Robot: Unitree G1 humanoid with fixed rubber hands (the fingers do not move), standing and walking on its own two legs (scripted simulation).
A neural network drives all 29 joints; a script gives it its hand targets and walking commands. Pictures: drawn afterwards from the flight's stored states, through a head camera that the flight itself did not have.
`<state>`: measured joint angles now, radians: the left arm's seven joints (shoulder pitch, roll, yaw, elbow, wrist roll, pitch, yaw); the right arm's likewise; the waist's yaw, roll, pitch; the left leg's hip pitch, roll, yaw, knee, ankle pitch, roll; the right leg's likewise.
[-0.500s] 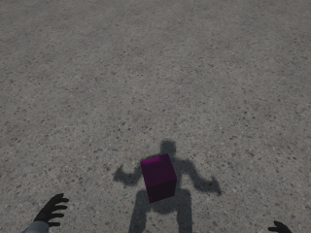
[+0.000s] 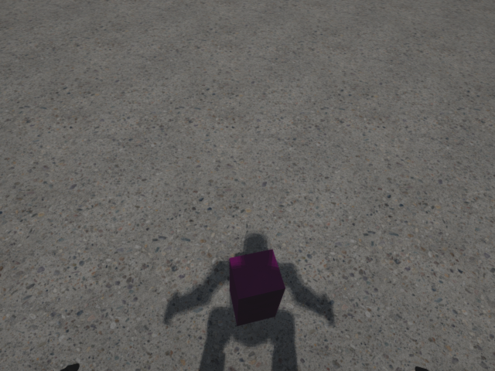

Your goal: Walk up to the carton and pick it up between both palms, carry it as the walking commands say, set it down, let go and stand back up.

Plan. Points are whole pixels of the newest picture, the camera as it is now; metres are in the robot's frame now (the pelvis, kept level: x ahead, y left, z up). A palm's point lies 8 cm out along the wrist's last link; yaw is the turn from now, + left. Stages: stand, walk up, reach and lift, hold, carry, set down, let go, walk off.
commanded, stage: walk up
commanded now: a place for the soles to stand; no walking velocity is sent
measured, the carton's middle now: (253, 289) +0.48 -0.02 -0.63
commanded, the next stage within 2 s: none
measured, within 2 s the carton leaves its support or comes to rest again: neither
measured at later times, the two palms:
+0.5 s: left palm out of the picture +0.08 +0.30 -0.11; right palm out of the picture +0.09 -0.30 -0.12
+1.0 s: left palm (124, 365) +0.15 +0.22 -0.12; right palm out of the picture +0.14 -0.43 -0.11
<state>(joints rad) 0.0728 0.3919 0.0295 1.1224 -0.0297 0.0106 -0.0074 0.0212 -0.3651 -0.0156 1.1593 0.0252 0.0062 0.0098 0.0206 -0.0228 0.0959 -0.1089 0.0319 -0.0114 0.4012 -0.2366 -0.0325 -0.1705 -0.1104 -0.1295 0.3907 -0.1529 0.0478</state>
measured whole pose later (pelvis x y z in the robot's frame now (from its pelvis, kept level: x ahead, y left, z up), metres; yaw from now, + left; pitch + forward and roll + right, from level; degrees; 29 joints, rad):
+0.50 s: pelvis +0.00 +0.00 +0.00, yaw -1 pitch -3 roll +0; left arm 0.08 0.35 0.05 1.13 -0.01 -0.01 0.00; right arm 0.04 -0.36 -0.03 1.14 0.02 -0.01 0.02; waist 0.01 0.01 0.08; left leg -0.09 0.04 0.01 0.34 -0.21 -0.03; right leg -0.16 -0.10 -0.11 0.33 -0.12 0.05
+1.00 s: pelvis +0.06 -0.09 -0.03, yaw +9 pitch -4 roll +0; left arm 0.17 0.35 0.09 0.67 0.03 0.08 -0.07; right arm 0.34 -0.45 -0.07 0.84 -0.01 0.00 -0.09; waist -0.01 -0.01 0.17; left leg -0.42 0.00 0.00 1.07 -0.54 0.01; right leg -0.29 -0.04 -0.12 0.73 -0.37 -0.02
